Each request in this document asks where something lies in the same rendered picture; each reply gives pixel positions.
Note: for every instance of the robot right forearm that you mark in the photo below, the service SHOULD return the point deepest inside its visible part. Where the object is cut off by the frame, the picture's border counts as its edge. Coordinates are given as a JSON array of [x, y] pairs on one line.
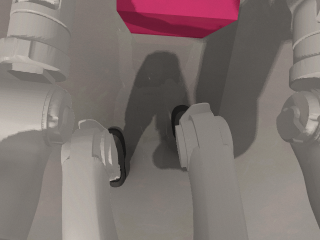
[[305, 30]]

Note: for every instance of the carton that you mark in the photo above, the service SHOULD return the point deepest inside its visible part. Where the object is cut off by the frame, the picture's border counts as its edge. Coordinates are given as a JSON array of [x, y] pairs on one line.
[[177, 18]]

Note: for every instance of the left robot upper arm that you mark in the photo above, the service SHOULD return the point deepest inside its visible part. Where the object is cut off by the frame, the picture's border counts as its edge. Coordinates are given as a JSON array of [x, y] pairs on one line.
[[34, 118]]

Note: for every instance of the robot left forearm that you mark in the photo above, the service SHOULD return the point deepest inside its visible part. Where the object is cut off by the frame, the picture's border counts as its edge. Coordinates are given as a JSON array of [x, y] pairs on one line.
[[37, 43]]

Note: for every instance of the robot right shin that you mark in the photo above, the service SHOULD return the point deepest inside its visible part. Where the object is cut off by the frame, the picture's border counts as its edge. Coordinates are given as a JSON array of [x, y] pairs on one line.
[[222, 124]]

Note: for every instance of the robot left thigh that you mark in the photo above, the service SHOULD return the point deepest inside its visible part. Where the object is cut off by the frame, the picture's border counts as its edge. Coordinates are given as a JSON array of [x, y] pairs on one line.
[[86, 200]]

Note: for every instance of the right robot upper arm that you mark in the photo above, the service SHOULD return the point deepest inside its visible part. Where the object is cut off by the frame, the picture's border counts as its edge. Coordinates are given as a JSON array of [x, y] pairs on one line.
[[299, 124]]

